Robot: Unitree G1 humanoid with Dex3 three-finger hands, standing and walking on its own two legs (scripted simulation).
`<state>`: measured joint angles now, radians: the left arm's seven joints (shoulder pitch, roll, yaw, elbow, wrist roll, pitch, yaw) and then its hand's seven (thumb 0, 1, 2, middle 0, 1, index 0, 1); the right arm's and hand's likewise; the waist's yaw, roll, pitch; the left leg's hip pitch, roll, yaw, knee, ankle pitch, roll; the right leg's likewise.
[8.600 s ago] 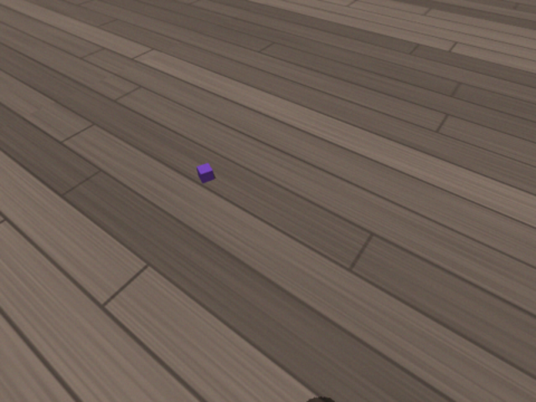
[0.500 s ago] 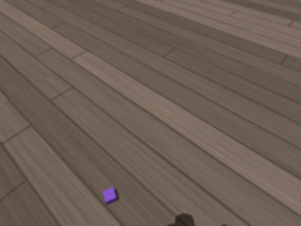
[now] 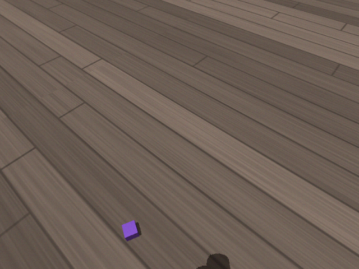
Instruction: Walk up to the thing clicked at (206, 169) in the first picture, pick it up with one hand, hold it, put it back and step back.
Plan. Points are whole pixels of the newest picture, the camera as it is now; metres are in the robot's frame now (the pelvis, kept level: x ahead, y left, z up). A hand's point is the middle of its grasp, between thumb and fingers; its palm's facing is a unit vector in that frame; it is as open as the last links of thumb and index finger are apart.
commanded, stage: walk up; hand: left
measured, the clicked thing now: (130, 230) +0.41 +0.26 -0.74
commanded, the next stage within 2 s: stand in 0.58 s
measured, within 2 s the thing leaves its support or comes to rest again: neither
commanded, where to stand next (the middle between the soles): +0.03 +0.02 m, yaw +0 degrees
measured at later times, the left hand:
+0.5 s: hand out of the picture +0.10 +0.25 -0.15, palm faces -0.03 -0.94 -0.33, open 7.4 cm
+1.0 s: hand out of the picture +0.12 +0.26 -0.15, palm faces -0.04 -0.94 -0.34, open 7.4 cm
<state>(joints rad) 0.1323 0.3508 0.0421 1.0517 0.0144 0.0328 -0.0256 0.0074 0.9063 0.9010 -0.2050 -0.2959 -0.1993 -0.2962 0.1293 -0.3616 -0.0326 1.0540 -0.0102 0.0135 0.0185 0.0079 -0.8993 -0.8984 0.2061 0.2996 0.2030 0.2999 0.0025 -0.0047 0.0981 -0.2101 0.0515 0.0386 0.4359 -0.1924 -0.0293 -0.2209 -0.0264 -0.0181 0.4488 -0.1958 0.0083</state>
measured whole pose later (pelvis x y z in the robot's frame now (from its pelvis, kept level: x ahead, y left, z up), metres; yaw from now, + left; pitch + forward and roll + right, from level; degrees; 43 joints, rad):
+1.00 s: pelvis +0.04 +0.01 +0.01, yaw +0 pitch -2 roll +0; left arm 0.12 0.35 0.00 1.11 0.01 -0.01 -0.01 0.01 0.91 0.90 -0.20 -0.30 -0.20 -0.30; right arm 0.12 -0.35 -0.01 1.12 -0.02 -0.01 0.01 0.01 -0.90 -0.90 0.21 0.30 0.20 0.30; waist 0.00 0.00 0.04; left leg -0.10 0.04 0.05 0.33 -0.20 -0.03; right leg -0.11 -0.03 -0.01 0.34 -0.20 0.02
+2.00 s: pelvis +0.04 +0.01 +0.01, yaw +0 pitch -2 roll +0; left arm 0.12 0.35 0.00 1.12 0.01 -0.01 0.00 0.01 0.91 0.90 -0.21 -0.30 -0.20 -0.30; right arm 0.12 -0.35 -0.01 1.13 -0.02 0.00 0.01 0.01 -0.90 -0.90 0.21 0.30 0.20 0.30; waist 0.00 0.00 0.05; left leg -0.09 0.04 0.04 0.31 -0.18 -0.03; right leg -0.09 -0.03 -0.02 0.32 -0.19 0.02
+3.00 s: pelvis +0.03 +0.01 +0.00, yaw +1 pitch +2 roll +0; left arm 0.03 0.32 0.06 1.08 0.01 -0.03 0.01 0.01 0.80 0.90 -0.22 -0.40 -0.21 -0.40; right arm 0.18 -0.33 -0.01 0.93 0.04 -0.04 -0.03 0.01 -0.95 -0.91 0.20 0.30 0.20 0.30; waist -0.01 0.00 0.06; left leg -0.23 0.04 0.02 0.43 -0.22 -0.02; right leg -0.22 -0.04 -0.04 0.42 -0.23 0.02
